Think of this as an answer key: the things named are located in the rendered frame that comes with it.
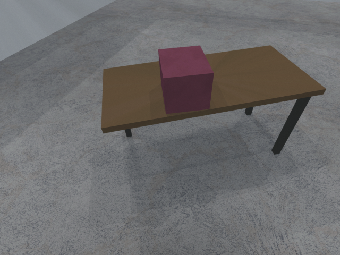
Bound carton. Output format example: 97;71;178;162
158;46;214;114

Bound table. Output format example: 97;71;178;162
101;45;326;155

